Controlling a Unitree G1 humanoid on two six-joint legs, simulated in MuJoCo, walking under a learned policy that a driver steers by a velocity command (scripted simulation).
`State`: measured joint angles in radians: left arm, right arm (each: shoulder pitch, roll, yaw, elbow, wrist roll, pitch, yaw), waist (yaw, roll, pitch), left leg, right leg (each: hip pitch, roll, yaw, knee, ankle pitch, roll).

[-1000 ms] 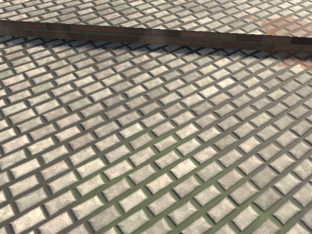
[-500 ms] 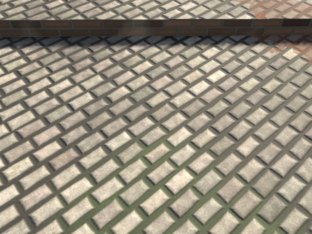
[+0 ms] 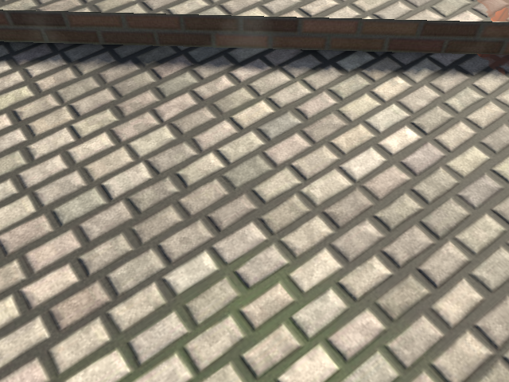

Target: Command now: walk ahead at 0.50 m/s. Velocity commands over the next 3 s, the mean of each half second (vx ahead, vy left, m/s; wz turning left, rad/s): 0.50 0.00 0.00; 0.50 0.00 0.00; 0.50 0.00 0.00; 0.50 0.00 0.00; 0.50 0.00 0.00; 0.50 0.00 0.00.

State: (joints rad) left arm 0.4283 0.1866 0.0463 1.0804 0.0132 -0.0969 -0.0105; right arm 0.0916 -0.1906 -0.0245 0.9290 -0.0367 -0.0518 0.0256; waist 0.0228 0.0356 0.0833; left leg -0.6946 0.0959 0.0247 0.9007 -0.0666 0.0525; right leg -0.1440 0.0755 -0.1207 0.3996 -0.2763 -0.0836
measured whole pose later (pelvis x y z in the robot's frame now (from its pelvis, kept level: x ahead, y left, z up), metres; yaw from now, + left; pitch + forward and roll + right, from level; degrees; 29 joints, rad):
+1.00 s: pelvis +0.55 -0.03 +0.01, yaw +0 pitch +0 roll +0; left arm 0.41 0.17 0.05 1.05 0.01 -0.09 0.00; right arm 0.18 -0.21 -0.06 0.96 -0.03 -0.04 0.03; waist 0.02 0.04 0.03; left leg -0.62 0.12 0.01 0.99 -0.13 0.04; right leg -0.06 0.08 -0.10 0.25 -0.19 -0.10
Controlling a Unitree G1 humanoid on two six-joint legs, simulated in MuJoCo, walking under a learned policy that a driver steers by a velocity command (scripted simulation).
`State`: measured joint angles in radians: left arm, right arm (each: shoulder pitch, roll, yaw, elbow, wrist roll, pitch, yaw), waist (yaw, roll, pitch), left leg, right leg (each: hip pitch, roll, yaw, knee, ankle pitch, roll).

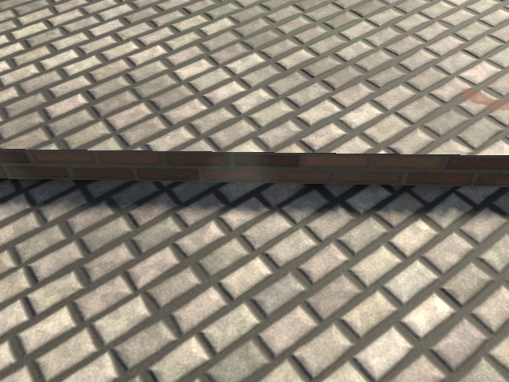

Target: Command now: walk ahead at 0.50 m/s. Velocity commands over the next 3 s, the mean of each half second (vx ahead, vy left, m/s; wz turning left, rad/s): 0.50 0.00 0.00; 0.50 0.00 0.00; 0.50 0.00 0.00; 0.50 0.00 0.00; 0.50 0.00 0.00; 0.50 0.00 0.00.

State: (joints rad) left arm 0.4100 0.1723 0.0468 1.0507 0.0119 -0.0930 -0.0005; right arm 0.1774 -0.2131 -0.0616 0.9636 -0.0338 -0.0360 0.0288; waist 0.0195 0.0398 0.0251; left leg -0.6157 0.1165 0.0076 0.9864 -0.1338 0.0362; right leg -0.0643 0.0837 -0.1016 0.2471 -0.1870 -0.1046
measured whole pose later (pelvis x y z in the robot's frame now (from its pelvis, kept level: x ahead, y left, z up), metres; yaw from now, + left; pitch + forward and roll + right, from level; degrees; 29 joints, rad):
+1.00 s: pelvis +0.55 -0.02 -0.01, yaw +0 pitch +0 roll +0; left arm 0.23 0.21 0.06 0.98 0.02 -0.08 -0.01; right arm 0.29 -0.22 -0.06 1.00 -0.02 -0.07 0.02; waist -0.01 0.03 0.05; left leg -0.40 0.05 0.00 1.12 -0.29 0.08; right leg -0.24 0.05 -0.11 0.40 -0.16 -0.09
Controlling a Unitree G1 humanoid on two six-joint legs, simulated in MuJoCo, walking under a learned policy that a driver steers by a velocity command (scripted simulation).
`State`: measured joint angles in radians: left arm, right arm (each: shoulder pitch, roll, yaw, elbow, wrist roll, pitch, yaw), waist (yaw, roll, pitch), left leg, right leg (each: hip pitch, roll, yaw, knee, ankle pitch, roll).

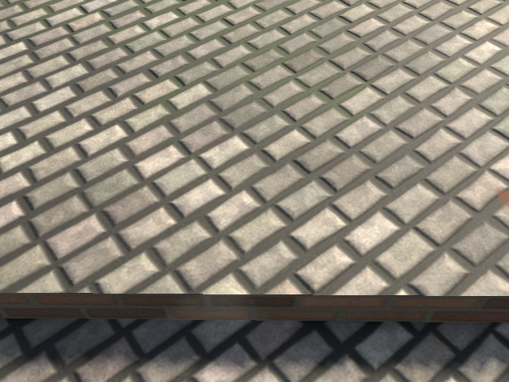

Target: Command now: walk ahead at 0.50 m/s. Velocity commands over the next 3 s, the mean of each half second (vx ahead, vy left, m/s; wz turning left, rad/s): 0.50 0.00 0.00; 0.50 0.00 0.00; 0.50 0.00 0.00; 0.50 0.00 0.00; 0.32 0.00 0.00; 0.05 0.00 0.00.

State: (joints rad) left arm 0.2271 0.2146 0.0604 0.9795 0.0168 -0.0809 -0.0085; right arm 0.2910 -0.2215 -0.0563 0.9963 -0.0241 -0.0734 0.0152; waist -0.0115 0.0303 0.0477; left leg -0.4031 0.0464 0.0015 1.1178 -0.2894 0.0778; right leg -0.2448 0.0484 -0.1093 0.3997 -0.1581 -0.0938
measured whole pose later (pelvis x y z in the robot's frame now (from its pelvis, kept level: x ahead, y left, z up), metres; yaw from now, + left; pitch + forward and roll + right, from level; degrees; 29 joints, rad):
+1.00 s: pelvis +0.52 -0.01 -0.01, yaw +0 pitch +4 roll +0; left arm -0.07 0.13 -0.01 0.70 0.01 -0.02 0.03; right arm 0.58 -0.19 -0.02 1.13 -0.05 -0.11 -0.03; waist -0.06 0.05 0.00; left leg 0.14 0.03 0.07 0.14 -0.35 -0.01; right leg -1.28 -0.07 -0.02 1.95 -0.81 -0.13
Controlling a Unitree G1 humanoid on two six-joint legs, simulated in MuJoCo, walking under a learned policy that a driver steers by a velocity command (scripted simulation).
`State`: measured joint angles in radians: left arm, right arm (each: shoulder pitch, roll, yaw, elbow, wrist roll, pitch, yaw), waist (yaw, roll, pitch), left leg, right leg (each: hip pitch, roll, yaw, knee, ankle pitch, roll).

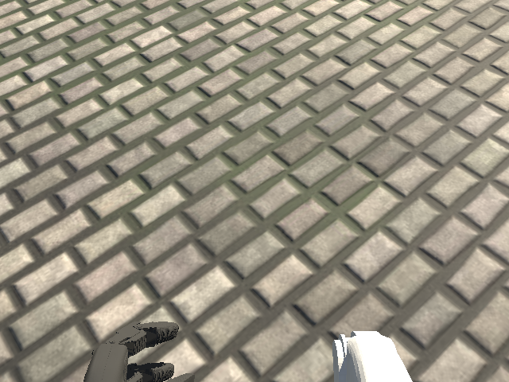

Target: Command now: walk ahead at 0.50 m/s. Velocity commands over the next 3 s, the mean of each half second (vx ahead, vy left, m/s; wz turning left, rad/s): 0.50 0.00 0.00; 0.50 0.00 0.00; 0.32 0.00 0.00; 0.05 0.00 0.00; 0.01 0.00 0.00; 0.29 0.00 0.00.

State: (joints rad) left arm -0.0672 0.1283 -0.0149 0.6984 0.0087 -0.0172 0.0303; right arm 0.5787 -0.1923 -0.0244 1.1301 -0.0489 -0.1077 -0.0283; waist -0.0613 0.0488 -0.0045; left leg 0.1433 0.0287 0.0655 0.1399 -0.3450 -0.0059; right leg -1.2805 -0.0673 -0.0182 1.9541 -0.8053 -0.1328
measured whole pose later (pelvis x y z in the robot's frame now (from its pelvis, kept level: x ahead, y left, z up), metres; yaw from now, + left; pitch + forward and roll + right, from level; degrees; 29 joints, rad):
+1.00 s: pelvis +0.59 -0.09 +0.17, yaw -1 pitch +1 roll +1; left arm 0.23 0.23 0.06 0.80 0.04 -0.05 -0.03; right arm 0.39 -0.21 -0.05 0.90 -0.01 -0.09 0.01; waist -0.01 -0.04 0.00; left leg -0.10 -0.09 0.09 0.27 -0.19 0.10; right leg -0.60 -0.09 0.02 1.06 -0.21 -0.03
